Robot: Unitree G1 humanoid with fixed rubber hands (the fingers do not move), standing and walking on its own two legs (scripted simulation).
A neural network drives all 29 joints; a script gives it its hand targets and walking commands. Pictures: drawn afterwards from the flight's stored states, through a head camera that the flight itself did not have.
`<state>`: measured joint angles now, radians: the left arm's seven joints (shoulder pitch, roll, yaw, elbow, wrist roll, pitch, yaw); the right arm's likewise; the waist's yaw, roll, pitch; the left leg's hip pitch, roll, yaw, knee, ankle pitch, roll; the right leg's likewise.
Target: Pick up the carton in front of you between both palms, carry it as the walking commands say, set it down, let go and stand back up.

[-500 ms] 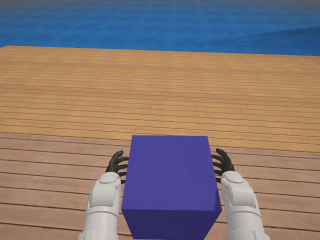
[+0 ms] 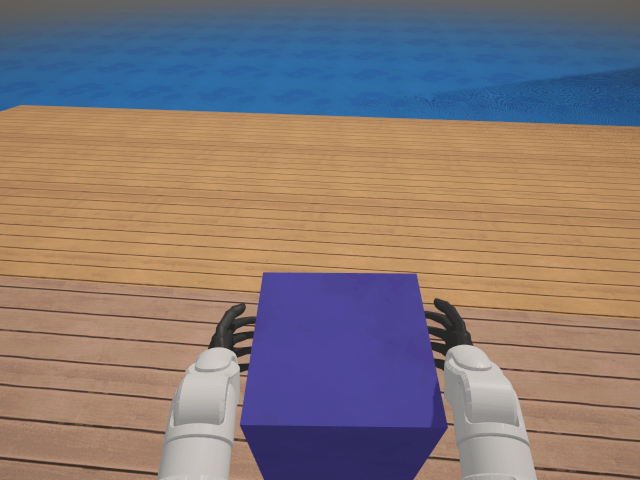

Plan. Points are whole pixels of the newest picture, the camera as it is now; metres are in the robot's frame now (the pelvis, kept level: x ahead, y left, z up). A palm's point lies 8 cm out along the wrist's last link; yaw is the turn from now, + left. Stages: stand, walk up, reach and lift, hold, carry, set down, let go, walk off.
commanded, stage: hold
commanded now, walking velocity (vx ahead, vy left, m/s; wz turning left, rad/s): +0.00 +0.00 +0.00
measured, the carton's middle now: (338, 383) +0.29 +0.00 -0.03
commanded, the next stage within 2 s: carry in 0.74 s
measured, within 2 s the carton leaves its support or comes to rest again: neither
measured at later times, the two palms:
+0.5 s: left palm (221, 359) +0.28 +0.15 +0.04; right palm (458, 357) +0.28 -0.15 +0.05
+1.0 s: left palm (242, 320) +0.32 +0.13 +0.06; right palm (468, 324) +0.32 -0.17 +0.06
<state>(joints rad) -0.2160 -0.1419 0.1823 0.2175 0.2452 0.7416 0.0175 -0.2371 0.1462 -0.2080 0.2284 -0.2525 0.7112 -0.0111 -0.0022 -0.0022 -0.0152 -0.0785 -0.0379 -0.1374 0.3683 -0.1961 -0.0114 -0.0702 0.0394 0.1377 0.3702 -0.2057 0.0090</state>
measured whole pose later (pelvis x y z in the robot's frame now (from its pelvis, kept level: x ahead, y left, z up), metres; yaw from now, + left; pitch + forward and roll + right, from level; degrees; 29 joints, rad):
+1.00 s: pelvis +0.04 -0.01 -0.01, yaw +0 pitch +3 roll -1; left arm -0.20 -0.13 0.13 -0.01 0.15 0.94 0.06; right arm -0.19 0.12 -0.15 -0.04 -0.17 0.93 -0.06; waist 0.00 0.03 -0.16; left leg -0.29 0.04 -0.02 0.63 -0.40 -0.02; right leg -0.25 0.00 -0.01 0.55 -0.33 0.00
